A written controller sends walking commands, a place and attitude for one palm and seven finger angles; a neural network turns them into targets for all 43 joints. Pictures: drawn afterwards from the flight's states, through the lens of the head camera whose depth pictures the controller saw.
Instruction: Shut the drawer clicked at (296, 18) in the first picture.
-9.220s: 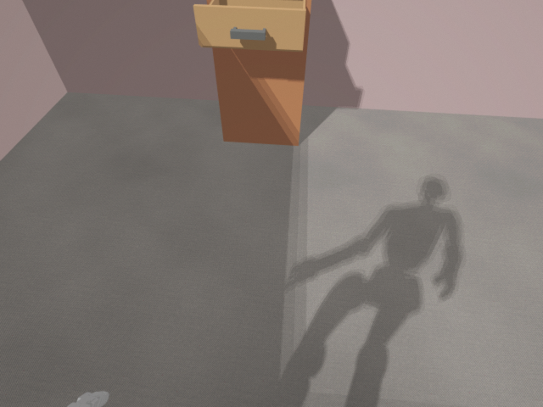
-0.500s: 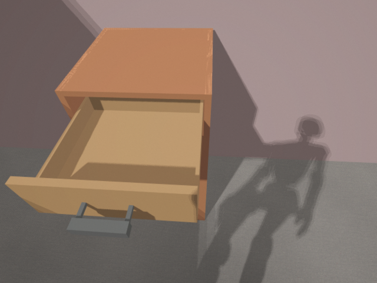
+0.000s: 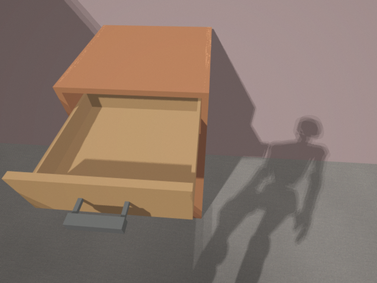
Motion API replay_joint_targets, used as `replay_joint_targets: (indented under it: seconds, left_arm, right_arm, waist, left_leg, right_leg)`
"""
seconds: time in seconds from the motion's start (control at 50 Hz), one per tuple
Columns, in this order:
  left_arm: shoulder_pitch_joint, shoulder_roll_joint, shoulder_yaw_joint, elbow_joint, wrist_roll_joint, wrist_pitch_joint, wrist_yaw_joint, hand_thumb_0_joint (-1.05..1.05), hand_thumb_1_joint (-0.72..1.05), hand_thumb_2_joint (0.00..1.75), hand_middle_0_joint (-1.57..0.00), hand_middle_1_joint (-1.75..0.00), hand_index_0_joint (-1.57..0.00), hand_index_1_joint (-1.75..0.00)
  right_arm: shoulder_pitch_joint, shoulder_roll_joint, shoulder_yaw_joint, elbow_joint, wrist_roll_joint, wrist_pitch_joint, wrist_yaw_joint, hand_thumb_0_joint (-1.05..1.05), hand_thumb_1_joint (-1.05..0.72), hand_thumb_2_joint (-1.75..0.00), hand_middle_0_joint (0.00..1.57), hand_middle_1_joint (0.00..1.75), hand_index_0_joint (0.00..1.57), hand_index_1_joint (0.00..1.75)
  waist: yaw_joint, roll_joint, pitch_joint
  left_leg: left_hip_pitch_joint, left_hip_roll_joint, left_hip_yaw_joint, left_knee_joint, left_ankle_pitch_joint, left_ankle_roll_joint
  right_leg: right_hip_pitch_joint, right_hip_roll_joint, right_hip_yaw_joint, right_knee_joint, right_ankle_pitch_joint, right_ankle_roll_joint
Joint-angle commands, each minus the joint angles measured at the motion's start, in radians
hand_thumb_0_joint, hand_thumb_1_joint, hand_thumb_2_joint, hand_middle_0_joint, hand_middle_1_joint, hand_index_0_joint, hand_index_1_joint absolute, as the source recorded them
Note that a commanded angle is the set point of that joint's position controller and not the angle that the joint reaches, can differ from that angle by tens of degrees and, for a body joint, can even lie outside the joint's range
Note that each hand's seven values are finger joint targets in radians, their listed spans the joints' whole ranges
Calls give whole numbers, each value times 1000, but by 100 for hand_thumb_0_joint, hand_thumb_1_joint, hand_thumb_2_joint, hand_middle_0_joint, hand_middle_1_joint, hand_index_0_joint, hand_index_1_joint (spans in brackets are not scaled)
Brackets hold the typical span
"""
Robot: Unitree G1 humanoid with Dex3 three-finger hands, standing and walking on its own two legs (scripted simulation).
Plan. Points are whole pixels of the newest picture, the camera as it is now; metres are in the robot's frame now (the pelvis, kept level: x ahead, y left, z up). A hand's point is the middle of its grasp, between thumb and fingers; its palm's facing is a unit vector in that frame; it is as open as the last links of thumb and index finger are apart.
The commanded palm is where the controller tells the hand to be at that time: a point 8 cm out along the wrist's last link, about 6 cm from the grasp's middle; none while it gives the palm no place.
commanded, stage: look again from close up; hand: left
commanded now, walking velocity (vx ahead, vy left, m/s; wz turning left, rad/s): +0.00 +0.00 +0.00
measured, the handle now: (99, 213) +0.26 +0.22 -0.01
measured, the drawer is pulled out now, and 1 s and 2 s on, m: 0.30 0.30 0.30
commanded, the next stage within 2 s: raise the hand and make a fist in 0.32 s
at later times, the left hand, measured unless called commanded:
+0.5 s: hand out of the picture +0.03 +0.19 -0.14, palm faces +0.15 -0.96 -0.25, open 7.2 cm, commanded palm +0.09 +0.21 -0.06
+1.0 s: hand out of the picture +0.11 +0.16 -0.01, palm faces +0.00 -1.00 -0.02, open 5.2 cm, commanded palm +0.07 +0.22 -0.01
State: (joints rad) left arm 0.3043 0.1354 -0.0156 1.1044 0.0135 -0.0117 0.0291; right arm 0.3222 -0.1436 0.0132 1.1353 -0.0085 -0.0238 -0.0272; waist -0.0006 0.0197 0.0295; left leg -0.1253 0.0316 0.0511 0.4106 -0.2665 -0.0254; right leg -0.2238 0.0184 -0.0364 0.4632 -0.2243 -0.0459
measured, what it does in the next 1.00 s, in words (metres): lowers itself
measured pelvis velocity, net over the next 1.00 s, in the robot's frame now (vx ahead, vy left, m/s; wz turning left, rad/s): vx -0.04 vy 0.02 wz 0.08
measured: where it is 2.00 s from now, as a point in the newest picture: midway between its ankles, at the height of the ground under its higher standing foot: outside the picture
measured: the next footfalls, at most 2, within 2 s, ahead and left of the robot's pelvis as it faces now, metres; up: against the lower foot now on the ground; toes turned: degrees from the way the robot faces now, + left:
none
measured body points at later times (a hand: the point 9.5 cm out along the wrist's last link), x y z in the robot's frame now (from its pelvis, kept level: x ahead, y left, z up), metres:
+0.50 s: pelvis -0.01 +0.00 +0.00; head +0.00 -0.01 +0.45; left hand +0.02 +0.24 -0.12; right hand -0.01 -0.21 -0.16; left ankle -0.03 +0.13 -0.74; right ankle +0.02 -0.09 -0.74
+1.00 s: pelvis -0.04 +0.02 -0.08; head -0.01 +0.02 +0.37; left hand +0.10 +0.21 -0.01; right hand +0.23 -0.16 -0.10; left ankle -0.03 +0.14 -0.74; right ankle +0.02 -0.09 -0.74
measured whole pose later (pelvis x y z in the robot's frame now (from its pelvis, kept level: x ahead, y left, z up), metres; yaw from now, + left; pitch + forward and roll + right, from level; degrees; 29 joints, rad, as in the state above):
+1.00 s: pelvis -0.04 +0.02 -0.08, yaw +4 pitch +10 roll -2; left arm 0.67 0.16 -0.05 -0.26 -0.16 -0.42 -0.23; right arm 0.13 -0.20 0.01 0.42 0.03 -0.23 0.00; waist 0.06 0.03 -0.13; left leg -0.76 0.01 -0.04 1.14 -0.54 0.00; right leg -0.78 -0.04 -0.12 1.08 -0.47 -0.03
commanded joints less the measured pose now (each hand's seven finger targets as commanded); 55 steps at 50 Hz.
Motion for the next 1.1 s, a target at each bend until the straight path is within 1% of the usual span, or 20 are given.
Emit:
replay_joint_targets:
  seconds: [0.0,0.1,0.38,0.4,0.42,0.44,0.46,0.48,0.5,0.54,0.58,0.62,0.64,0.68,0.7,0.76,0.8,0.88,0.96,1.08]
  left_arm:
    - [62,111,25,-32,-4,-12,7,0,90,90,-20,-30,-20,-30]
    - [66,104,25,-30,-3,-8,7,0,90,90,-20,-30,-20,-30]
    - [83,95,25,-31,-3,-10,8,0,90,90,-20,-30,-20,-30]
    - [152,131,34,16,5,-32,46,0,90,90,-20,-30,-20,-30]
    - [-585,287,48,-1516,-237,-255,15,0,90,90,-22,-32,-22,-32]
    - [-194,241,94,-1282,-140,-204,77,0,90,90,-24,-34,-24,-34]
    - [78,50,-17,-1096,-151,-62,122,0,90,90,-26,-37,-26,-37]
    - [71,-59,-99,-1110,-172,-39,99,0,90,90,-28,-39,-28,-39]
    - [18,-50,-121,-1196,-202,-85,81,0,90,90,-30,-41,-30,-41]
    - [76,-35,-88,-1153,-194,-185,39,0,90,90,-34,-45,-34,-45]
    - [312,-46,-47,-1111,-197,-299,-42,0,90,90,-38,-50,-38,-50]
    - [483,-53,-14,-1069,-221,-429,-154,0,90,90,-42,-54,-42,-54]
    - [443,-12,11,-1155,-223,-496,-184,0,90,90,-44,-56,-44,-56]
    - [358,69,47,-1399,-197,-610,-202,0,90,90,-48,-60,-48,-60]
    - [375,84,51,-1423,-181,-642,-204,0,90,90,-50,-62,-50,-62]
    - [303,125,73,-1509,-147,-720,-211,0,90,90,-56,-69,-56,-69]
    - [355,58,17,-1505,-173,-691,-232,0,90,90,-60,-73,-60,-73]
    - [356,56,-25,-1546,-189,-529,-269,0,90,90,-68,-82,-68,-82]
    - [382,100,7,-1610,-186,-387,-263,0,90,90,-76,-91,-76,-91]
    - [470,96,54,-1659,-210,-338,-222,0,90,90,-88,-104,-88,-104]
  right_arm:
    - [86,-71,-9,-16,0,-7,-6,0,-90,-90,20,30,20,30]
    - [90,-62,-10,-12,-1,-4,-6,0,-90,-90,20,30,20,30]
    - [104,-57,-10,-9,2,-11,-9,0,-90,-90,20,30,20,30]
    - [-58,-99,-24,-78,5,-11,2,0,-90,-90,20,30,20,30]
    - [-56,-299,-40,-466,52,-172,-51,0,-90,-90,20,30,20,30]
    - [-147,-195,-28,-400,33,-259,-83,0,-90,-90,20,30,20,30]
    - [-149,-165,-45,-397,64,-300,-77,0,-90,-90,20,30,20,30]
    - [-104,-187,-29,-379,70,-320,-71,0,-90,-90,20,30,20,30]
    - [-133,-209,-34,-438,72,-350,-72,0,-90,-90,20,30,20,30]
    - [-120,-228,-62,-491,40,-387,-66,0,-90,-90,20,30,20,30]
    - [-145,-213,-80,-574,24,-401,-31,0,-90,-90,20,30,20,30]
    - [-189,-204,-96,-639,20,-380,9,0,-90,-90,20,30,20,30]
    - [-198,-209,-97,-674,19,-375,22,0,-90,-90,20,30,20,30]
    - [-200,-200,-103,-723,9,-369,36,0,-90,-90,20,30,20,30]
    - [-198,-188,-101,-728,5,-362,41,0,-90,-90,20,30,20,30]
    - [-199,-191,-102,-744,6,-324,46,0,-90,-90,20,30,20,30]
    - [-207,-183,-93,-784,18,-306,45,0,-90,-90,20,30,20,30]
    - [-188,-198,-81,-844,42,-267,21,0,-90,-90,20,30,20,30]
    - [-191,-185,-69,-870,51,-236,-5,0,-90,-90,20,30,20,30]
    - [-208,-152,-55,-864,51,-226,-13,0,-90,-90,20,30,20,30]
  waist:
    - [1,-35,42]
    - [2,-26,81]
    - [4,-18,56]
    - [56,-52,79]
    - [-91,123,-433]
    - [7,237,-423]
    - [-18,175,-246]
    - [-36,40,-104]
    - [-60,-47,10]
    - [-72,-239,12]
    - [13,-253,-69]
    - [49,-298,-82]
    - [56,-253,-143]
    - [65,18,-278]
    - [56,63,-281]
    - [14,69,-253]
    - [-3,81,-224]
    - [-27,16,-232]
    - [-9,-7,-273]
    - [24,-52,-276]
  left_leg:
    - [-59,63,-48,-64,96,43]
    - [-75,59,-50,-69,63,44]
    - [-68,66,-52,-64,97,49]
    - [-186,73,-2,149,13,7]
    - [70,-40,-36,1,133,57]
    - [51,-29,-5,1,189,65]
    - [-65,-8,-29,6,144,45]
    - [-118,-11,-35,19,43,48]
    - [-170,-19,-64,49,-46,59]
    - [-263,-43,-64,150,-105,62]
    - [-349,-54,-46,216,-97,40]
    - [-466,-58,-34,294,-61,23]
    - [-520,-63,-28,339,-49,25]
    - [-468,-58,-11,389,26,32]
    - [-473,-54,-17,417,47,36]
    - [-555,-39,-45,516,22,45]
    - [-577,-41,-57,525,-44,49]
    - [-609,-41,-71,521,-143,57]
    - [-592,-38,-81,503,-116,61]
    - [-576,-33,-91,462,-71,54]
  right_leg:
    - [4,-118,126,-110,78,-7]
    - [-29,-112,132,-126,5,-8]
    - [-10,-109,121,-109,61,-7]
    - [34,-187,162,-90,453,41]
    - [160,-106,140,-20,257,24]
    - [149,-52,66,25,122,-7]
    - [25,-46,3,12,49,8]
    - [-50,-44,-24,-7,-17,28]
    - [-142,-47,-22,-20,-126,42]
    - [-269,-46,-24,5,-291,52]
    - [-270,-48,-22,93,-313,35]
    - [-260,-43,-15,189,-207,29]
    - [-254,-51,10,244,-158,27]
    - [-257,-50,19,344,-47,3]
    - [-293,-44,16,377,-18,-4]
    - [-429,-33,23,455,-31,-8]
    - [-465,-29,10,453,-95,-6]
    - [-459,-27,16,407,-198,11]
    - [-398,-24,8,388,-184,18]
    - [-340,-25,-21,383,-161,22]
